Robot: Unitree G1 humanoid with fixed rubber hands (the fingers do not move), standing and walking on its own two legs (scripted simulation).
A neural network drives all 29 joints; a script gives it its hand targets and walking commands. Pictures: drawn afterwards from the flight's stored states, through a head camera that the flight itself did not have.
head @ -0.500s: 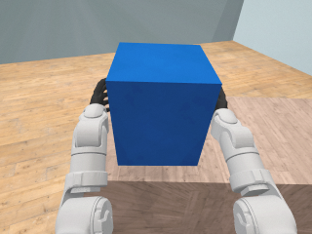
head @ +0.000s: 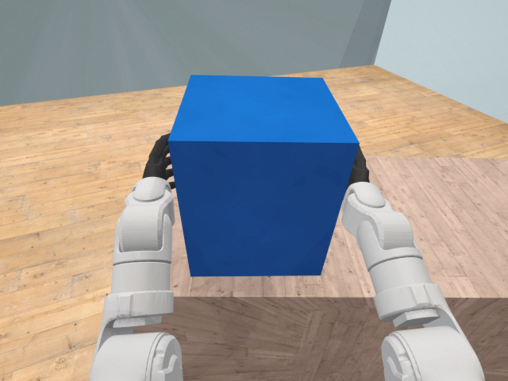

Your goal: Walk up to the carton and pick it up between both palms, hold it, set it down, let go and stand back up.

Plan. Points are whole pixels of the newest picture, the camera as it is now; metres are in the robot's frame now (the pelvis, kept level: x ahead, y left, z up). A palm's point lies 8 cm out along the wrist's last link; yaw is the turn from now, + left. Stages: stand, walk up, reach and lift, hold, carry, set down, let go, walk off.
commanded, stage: hold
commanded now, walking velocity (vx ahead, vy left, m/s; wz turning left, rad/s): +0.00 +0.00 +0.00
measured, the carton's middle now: (256, 176) +0.38 +0.00 +0.18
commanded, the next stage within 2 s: set down in 1.06 s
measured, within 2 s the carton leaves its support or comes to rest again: neither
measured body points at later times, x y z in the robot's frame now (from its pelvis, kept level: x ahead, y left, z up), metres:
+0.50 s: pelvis +0.00 +0.00 +0.00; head -0.06 +0.01 +0.45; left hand +0.38 +0.15 +0.20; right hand +0.37 -0.16 +0.19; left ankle +0.01 +0.11 -0.75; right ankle +0.03 -0.12 -0.75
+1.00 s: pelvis +0.00 +0.00 +0.00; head -0.05 +0.02 +0.45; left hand +0.38 +0.15 +0.20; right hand +0.37 -0.16 +0.19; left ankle +0.01 +0.11 -0.75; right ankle +0.03 -0.12 -0.75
